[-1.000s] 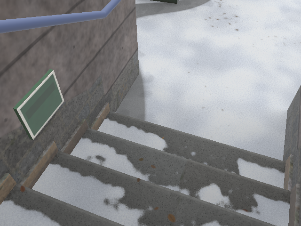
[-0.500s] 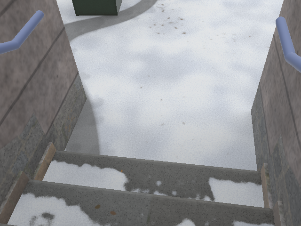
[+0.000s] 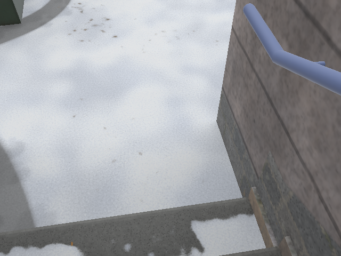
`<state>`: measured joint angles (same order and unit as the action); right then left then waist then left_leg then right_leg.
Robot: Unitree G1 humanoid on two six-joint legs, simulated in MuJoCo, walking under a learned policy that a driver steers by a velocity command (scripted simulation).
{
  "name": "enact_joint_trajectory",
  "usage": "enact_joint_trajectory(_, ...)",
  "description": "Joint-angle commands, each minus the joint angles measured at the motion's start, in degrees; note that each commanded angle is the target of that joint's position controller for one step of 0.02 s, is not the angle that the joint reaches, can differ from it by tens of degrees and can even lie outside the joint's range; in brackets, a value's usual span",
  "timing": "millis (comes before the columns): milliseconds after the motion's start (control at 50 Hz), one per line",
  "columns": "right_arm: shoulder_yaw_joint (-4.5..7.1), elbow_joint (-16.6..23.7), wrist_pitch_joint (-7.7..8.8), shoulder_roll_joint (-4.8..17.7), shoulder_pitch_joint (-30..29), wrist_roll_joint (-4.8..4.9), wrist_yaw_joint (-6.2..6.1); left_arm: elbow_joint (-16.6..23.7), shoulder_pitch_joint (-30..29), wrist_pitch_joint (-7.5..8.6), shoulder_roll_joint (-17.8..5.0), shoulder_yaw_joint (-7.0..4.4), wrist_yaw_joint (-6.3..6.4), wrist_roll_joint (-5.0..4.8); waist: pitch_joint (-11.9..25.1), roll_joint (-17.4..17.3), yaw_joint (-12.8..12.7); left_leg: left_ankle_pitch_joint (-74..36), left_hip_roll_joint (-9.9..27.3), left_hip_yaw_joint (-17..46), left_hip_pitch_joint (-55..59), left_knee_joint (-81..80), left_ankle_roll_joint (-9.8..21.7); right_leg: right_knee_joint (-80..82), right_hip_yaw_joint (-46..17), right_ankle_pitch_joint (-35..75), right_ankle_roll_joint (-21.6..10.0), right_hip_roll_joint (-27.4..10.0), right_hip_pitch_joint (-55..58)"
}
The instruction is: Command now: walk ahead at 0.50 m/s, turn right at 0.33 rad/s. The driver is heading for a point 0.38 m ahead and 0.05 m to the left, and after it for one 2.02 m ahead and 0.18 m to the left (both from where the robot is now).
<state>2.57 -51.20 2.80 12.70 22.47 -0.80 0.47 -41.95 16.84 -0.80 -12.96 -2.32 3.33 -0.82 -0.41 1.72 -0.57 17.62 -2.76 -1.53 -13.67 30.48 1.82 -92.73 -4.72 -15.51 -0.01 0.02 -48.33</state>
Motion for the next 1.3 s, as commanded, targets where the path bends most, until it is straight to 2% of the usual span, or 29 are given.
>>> enact_joint_trajectory(20,0.85,4.4,1.8,6.0,-6.0,0.27,-1.62,3.1,-0.1,1.85,-2.1,-1.22,-2.32,1.7,-2.6,-6.3,-1.7,-22.8,10.1,5.5,-13.8,-12.9,8.9,34.8,-1.5,22.4,0.5,-3.8,13.5)
enact_joint_trajectory(60,1.59,2.3,1.69,9.5,-3.7,0.51,-1.17,2.0,2.0,2.7,0.6,-0.2,-4.24,0.35,3.0,-10.1,-2.1,-26.4,14.3,9.1,-9.8,-11.2,11.9,32.0,-0.2,24.6,1.2,-4.2,20.6)
enact_joint_trajectory(140,1.84,3.1,1.7,10.4,-4.6,1.94,0.36,5.5,-5.2,2.13,-6.6,-1.63,-4.67,0.78,-2.3,-6.7,-0.5,-28.4,13.8,11.0,-5.0,-5.1,11.3,40.9,5.9,11.2,-2.4,-2.6,20.1)
enact_joint_trajectory(180,2.33,4.0,2.37,11.7,-6.7,2.48,0.57,2.2,6.7,3.11,-8.1,-2.49,-4.49,0.21,1.4,-5.6,-6.8,-41.4,10.6,7.7,-6.2,9.5,8.0,50.3,9.6,6.6,-4.0,0.9,35.8)
enact_joint_trajectory(200,2.16,3.1,3.31,10.6,-5.6,1.95,0.53,-2.5,19.4,3.28,-11.3,-3.75,-4.53,0.31,7.4,-2.1,-11.1,-36.6,5.2,4.6,-12.7,28.5,4.6,54.1,5.7,10.8,-7.1,-0.7,50.4)
enact_joint_trajectory(220,0.48,2.8,4.57,4.8,4.1,1.48,1.11,-4.2,20.9,2.88,-15.2,-4.2,-4.82,-0.23,10.1,15.8,-5.1,7.9,-2.4,3.9,-27.0,50.6,0.7,61.3,-20.6,7.6,-18.7,-14.1,55.5)
enact_joint_trajectory(240,1.04,2.9,5.29,7.1,4.3,2.11,1.44,-2.9,18.5,2.77,-11.6,-2.62,-5.1,-0.8,7.6,16.2,-4.6,17.9,-2.1,11.1,-35.2,53.3,1.5,67.0,-28.2,11.9,-21.0,-18.3,54.4)
enact_joint_trajectory(260,1.89,5.1,4.59,9.3,0.3,4.09,1.2,-4.6,16.1,2.85,-11.7,-2.97,-5.19,-1.28,2.9,13.6,-3.1,15.9,-0.6,11.2,-43.5,52.2,1.9,68.7,-30.9,2.0,-20.9,-20.7,52.0)
enact_joint_trajectory(280,1.99,6.0,3.17,9.9,-4.1,4.02,0.26,-3.4,12.5,2.91,-10.1,-2.44,-5.33,0.1,0.9,4.5,-3.2,13.1,1.9,10.2,-41.5,49.6,2.1,69.1,-28.6,-0.1,-19.6,-20.8,44.8)
enact_joint_trajectory(320,1.93,8.0,0.14,8.8,-7.1,2.8,-0.28,-1.5,4.0,3.82,-7.7,-1.19,-4.24,2.48,-2.5,-2.1,0.0,2.9,5.3,13.8,-33.6,38.3,1.1,65.5,-21.9,-3.6,-15.9,-21.2,28.1)
enact_joint_trajectory(340,1.23,6.3,-0.94,5.7,-3.4,0.7,0.17,-3.1,2.8,4.13,-9.2,-2.01,-3.14,2.33,-1.7,1.0,1.5,-5.6,4.8,11.6,-30.1,38.3,1.2,63.9,-18.1,-2.7,-14.1,-20.5,25.7)
enact_joint_trajectory(420,1.31,9.3,-1.37,4.9,-9.2,-0.06,1.19,-3.9,2.8,6.23,-7.2,-1.02,-0.33,1.25,-1.1,3.2,0.7,-38.3,1.9,10.8,-22.8,15.7,0.8,56.7,-0.3,-2.0,-7.1,-12.3,20.1)
enact_joint_trajectory(480,1.55,11.9,-1.91,4.0,-13.2,1.49,2.47,-6.4,4.4,3.93,-7.0,-1.05,0.63,-0.27,0.5,8.1,-1.0,-45.6,0.1,4.3,-8.4,8.4,-0.9,52.5,7.2,-3.9,-4.3,-9.5,15.3)
enact_joint_trajectory(540,1.75,10.7,-4.22,4.8,-12.9,2.3,1.74,-6.4,4.0,4.12,-6.4,-0.92,1.31,-0.63,-3.5,5.2,-1.0,-44.8,2.2,2.6,-7.4,0.2,-2.4,42.4,8.5,-6.1,-0.6,-11.3,18.4)
enact_joint_trajectory(560,2.08,10.0,-4.55,4.9,-9.9,1.95,1.68,-6.5,3.8,4.09,-6.5,-0.98,1.14,-0.5,-3.9,4.6,0.1,-44.3,3.1,2.3,-5.3,-3.9,-1.7,37.5,8.3,-2.5,0.4,-11.9,20.2)
enact_joint_trajectory(600,4.32,5.8,-5.09,8.7,6.1,0.45,1.94,-7.0,2.1,3.48,-8.0,-1.4,0.2,-0.12,3.5,1.6,10.2,-46.0,2.6,2.0,11.6,-12.2,4.5,10.9,12.4,3.3,2.5,-6.6,21.6)
enact_joint_trajectory(620,4.39,5.0,-3.32,15.7,5.5,-1.93,1.75,-5.5,9.7,4.45,-2.5,-0.6,-0.22,2.51,5.6,-22.1,4.8,-82.6,10.4,9.6,30.5,3.2,8.6,-17.5,11.9,-34.3,6.1,-0.2,0.0)
enact_joint_trajectory(640,4.09,7.5,-3.11,16.8,2.8,-0.45,1.51,-1.5,13.1,5.38,-4.3,0.45,-0.87,1.83,16.5,-26.5,2.5,-85.9,16.3,20.7,37.4,7.5,13.2,-21.4,2.0,-31.2,6.0,-2.2,-7.5)
enact_joint_trajectory(700,2.3,12.4,-3.27,12.7,-7.1,0.14,0.02,1.1,3.2,3.93,-8.6,-0.97,1.9,-0.35,16.0,-2.1,1.3,-54.8,20.9,30.1,16.5,-2.4,16.8,-11.4,-2.5,-7.2,3.2,-3.7,-6.3)
enact_joint_trajectory(740,1.96,12.8,-2.0,12.2,-11.4,-0.1,-0.44,1.7,4.3,2.65,-8.2,-1.3,2.39,1.35,13.3,-6.9,-2.2,-56.8,23.8,38.9,7.6,0.1,21.4,-6.4,-6.8,-8.5,4.7,-3.9,-3.7)
enact_joint_trajectory(780,1.3,12.2,-2.18,9.1,-10.1,1.74,-1.77,2.9,-1.0,1.59,-8.5,-2.7,2.6,1.48,7.1,-5.6,-2.3,-43.5,13.2,29.6,1.0,-2.2,16.2,13.0,-5.6,-2.3,5.4,-2.7,-0.2)
enact_joint_trajectory(860,1.4,12.0,-4.41,8.7,-8.2,2.86,-4.79,6.9,-7.8,0.58,-4.2,-1.11,0.62,1.99,13.4,-5.0,-0.2,-58.5,10.2,27.5,11.1,3.1,10.4,23.6,-5.2,6.2,4.8,-2.1,0.9)
enact_joint_trajectory(880,1.1,13.2,-4.81,9.9,-10.7,1.47,-5.45,5.5,-5.6,0.73,-5.6,-1.62,-0.46,2.82,15.8,-2.6,-1.0,-61.3,10.5,28.7,9.3,4.3,10.1,17.9,-4.9,12.0,4.7,-1.7,4.3)
enact_joint_trajectory(920,0.78,14.7,-6.05,10.3,-11.5,1.84,-5.62,7.0,-7.3,0.41,-4.6,-1.67,-0.78,1.93,12.5,-3.5,-1.1,-58.6,10.5,31.3,5.2,3.6,11.1,9.2,-3.4,5.8,5.6,1.0,2.8)
enact_joint_trajectory(1040,-1.59,12.0,-6.26,3.2,-9.2,1.96,-5.13,8.7,-9.5,-0.95,-3.0,-0.72,-0.57,0.56,2.7,-6.8,0.3,-42.0,10.2,28.4,3.1,0.6,13.0,12.5,-8.6,-5.2,4.8,0.6,3.0)
enact_joint_trajectory(1140,-0.26,12.0,-5.58,5.1,-15.1,0.05,-3.97,5.7,-3.8,-0.33,-5.1,-1.21,-2.59,-0.23,7.3,-9.1,-2.0,-50.0,8.7,19.4,-1.3,-0.6,11.4,32.9,-1.3,-1.8,4.3,0.5,26.3)
enact_joint_trajectory(1180,0.0,12.4,-5.52,5.1,-13.7,2.22,-3.51,8.8,-8.3,-0.24,-4.9,-0.55,-3.1,-0.05,3.9,-10.1,1.1,-47.6,10.5,22.7,2.3,-3.2,12.2,43.3,-1.2,-10.1,3.8,-0.2,24.6)
enact_joint_trajectory(1260,1.13,15.9,-5.57,7.5,-17.4,2.74,-3.18,6.2,-1.4,0.54,-4.9,-0.38,-3.94,-0.29,4.3,-3.7,-0.7,-37.3,7.7,22.1,7.1,2.0,9.5,65.0,-4.1,11.5,-0.4,0.0,32.7)
enact_joint_trajectory(1300,1.59,17.7,-5.13,6.8,-16.7,0.72,-2.9,7.5,-1.3,0.66,-10.4,-2.1,-4.03,1.01,5.5,13.0,1.4,-6.4,-2.2,10.0,-6.0,12.4,1.9,65.4,-17.7,39.2,-9.1,-8.1,39.9)
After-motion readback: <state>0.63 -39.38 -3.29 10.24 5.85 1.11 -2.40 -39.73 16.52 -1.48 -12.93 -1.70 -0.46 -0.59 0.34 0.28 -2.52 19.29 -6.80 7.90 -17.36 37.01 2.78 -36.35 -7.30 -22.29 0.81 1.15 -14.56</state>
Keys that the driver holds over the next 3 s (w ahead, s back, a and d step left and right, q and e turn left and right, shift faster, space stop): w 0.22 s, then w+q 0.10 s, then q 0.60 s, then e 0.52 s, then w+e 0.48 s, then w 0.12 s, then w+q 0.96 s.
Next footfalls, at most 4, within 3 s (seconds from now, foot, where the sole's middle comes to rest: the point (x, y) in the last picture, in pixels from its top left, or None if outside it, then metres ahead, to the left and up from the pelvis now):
0.18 right None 0.18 -0.15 -0.77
0.60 left None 0.39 0.14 -0.92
1.26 right None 0.43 -0.09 -0.92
1.60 left None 0.39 0.14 -0.92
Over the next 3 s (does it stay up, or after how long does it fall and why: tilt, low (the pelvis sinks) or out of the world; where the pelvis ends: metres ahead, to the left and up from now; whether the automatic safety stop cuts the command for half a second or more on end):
stays up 0.77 0.10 -0.32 its command is cut before an obstacle after 2.0 s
